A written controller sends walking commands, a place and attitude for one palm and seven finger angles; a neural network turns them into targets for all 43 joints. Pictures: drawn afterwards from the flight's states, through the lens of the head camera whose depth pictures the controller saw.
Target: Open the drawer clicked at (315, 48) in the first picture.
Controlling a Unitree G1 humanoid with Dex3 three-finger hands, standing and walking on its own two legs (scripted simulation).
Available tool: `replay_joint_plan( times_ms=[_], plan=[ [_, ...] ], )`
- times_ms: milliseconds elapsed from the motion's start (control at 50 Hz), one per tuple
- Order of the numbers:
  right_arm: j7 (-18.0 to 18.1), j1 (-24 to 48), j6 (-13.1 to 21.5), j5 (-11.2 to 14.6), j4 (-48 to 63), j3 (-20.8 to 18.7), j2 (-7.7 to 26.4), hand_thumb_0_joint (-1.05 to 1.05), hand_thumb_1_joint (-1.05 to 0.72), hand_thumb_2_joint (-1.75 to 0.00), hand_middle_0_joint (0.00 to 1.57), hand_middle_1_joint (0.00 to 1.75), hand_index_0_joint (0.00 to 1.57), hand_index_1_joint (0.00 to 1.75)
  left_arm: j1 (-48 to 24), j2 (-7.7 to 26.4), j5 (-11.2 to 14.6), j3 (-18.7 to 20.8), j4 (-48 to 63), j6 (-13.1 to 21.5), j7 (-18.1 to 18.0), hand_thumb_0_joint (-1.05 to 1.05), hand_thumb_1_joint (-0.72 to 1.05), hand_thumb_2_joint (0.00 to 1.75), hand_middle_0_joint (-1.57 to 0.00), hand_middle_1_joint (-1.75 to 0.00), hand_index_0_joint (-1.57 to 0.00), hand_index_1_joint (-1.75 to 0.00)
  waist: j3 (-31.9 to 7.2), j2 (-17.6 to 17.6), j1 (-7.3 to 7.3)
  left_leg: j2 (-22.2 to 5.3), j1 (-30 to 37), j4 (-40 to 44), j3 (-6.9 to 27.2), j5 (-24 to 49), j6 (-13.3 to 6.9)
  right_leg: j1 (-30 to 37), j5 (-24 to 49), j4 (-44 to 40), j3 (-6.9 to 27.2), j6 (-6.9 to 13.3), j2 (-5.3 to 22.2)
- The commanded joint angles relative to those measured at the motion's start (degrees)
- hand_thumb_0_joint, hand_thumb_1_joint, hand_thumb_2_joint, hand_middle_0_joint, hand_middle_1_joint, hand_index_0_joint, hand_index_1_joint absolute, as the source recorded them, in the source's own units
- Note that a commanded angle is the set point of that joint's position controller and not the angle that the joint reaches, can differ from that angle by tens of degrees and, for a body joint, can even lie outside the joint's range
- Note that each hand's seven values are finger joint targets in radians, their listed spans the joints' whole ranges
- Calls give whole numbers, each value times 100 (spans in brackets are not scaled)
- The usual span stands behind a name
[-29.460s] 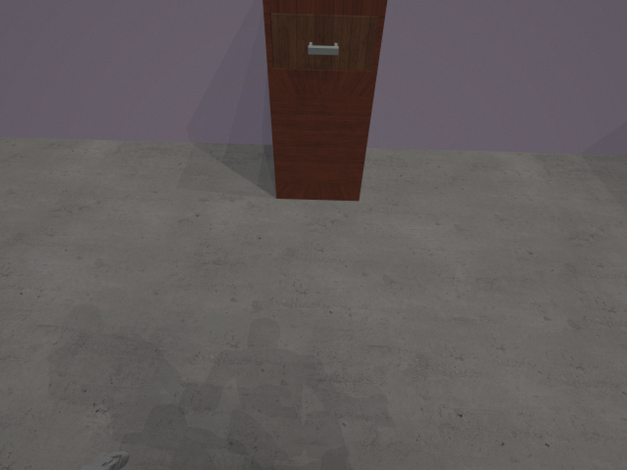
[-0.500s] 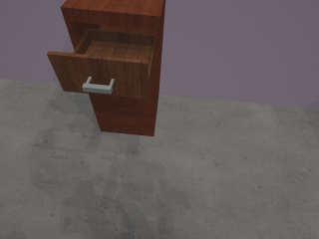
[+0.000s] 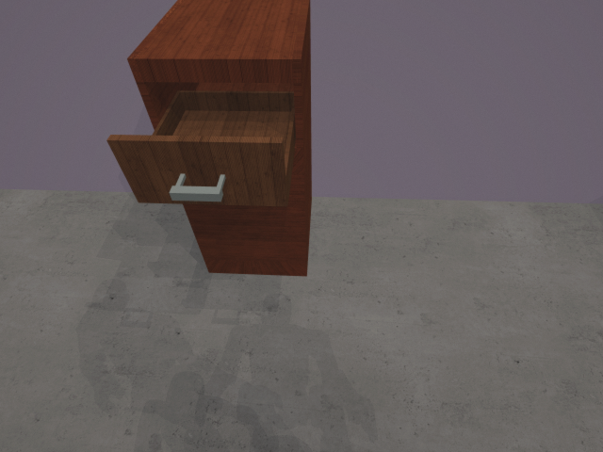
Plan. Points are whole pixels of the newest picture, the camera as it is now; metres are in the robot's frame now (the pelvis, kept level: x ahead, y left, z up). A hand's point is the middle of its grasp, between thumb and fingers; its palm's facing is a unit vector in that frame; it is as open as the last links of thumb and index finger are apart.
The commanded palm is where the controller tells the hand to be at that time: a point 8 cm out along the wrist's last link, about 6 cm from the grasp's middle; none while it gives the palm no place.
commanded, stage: let the arm hang, fingers relaxed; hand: left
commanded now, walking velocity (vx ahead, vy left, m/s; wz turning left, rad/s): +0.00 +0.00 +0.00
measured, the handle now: (199, 186) +0.62 +0.26 -0.04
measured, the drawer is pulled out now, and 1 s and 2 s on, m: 0.24 0.24 0.24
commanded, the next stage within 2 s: look to check the result in 0.26 s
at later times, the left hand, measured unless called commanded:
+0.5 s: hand out of the picture +0.07 +0.21 -0.16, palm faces -0.03 -0.95 -0.30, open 7.4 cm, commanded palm none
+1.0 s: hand out of the picture +0.12 +0.21 -0.15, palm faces -0.03 -0.94 -0.35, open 7.4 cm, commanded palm none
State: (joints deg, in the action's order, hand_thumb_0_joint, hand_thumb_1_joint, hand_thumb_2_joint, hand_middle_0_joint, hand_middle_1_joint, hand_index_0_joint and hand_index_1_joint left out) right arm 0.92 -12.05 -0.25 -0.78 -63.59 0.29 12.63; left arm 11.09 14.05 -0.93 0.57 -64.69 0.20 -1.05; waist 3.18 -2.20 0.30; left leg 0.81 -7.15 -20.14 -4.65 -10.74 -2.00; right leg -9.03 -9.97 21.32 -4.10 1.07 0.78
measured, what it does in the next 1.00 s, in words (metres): stands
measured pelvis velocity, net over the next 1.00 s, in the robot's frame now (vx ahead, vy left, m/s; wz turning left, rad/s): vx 0.03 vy -0.03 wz -0.01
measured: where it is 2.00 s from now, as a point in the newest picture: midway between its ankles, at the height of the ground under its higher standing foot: outside the picture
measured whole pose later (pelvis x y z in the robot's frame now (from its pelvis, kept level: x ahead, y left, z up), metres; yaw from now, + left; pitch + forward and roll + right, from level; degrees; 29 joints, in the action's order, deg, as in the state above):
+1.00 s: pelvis +0.03 -0.03 +0.00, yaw -1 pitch -1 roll +0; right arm 0.8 -6.5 -0.4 -0.8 -63.4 -0.6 18.7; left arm 4.8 17.7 -0.8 1.3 -64.5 1.4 -0.7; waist 3.8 -1.3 1.1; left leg -2.1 -4.4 -17.2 -4.2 -11.3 0.9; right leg -5.7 -10.0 16.9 -4.4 3.5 -2.4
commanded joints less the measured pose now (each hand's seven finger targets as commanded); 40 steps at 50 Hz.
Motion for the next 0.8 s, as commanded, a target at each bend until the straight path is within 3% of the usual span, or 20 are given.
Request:
replay_joint_plan(
  times_ms=[0,60,200,300,620,780],
  plan=[
    [48,-115,106,-4,177,-219,950,0,-90,-90,20,30,20,30,13,949,6,163,209,87,-51,0,90,90,-20,-30,-20,-30,56,290,-10,-795,-269,618,829,2,-26,-31,-78,-501,693,153,573],
    [41,-53,102,-11,157,-219,941,0,-90,-90,20,30,20,30,-65,957,5,166,211,88,-50,0,90,90,-20,-30,-20,-30,45,79,-12,-786,-263,619,799,-19,-7,-22,-93,-526,719,154,579],
    [44,46,133,-9,160,-228,1052,0,-90,-90,20,30,20,30,-220,1064,11,203,229,140,-39,0,90,90,-20,-30,-20,-30,-222,111,0,-805,-59,555,755,411,25,163,342,-550,732,178,631],
    [47,90,117,-11,158,-229,1100,0,-90,-90,20,30,20,30,-299,1091,16,199,212,149,-37,0,90,90,-20,-30,-20,-30,-188,13,23,-809,-2,546,715,446,50,150,416,-621,754,189,644],
    [57,320,96,4,234,-280,1389,0,-90,-90,20,30,20,30,-475,1360,25,249,230,205,-52,0,90,90,-20,-30,-20,-30,-423,312,69,-854,334,441,673,740,46,282,1057,-681,824,179,654],
    [48,456,86,1,255,-298,1516,0,-90,-90,20,30,20,30,-640,1487,25,271,257,214,-54,0,90,90,-20,-30,-20,-30,-422,290,78,-852,344,454,647,777,72,371,1275,-716,859,146,685]
  ],
)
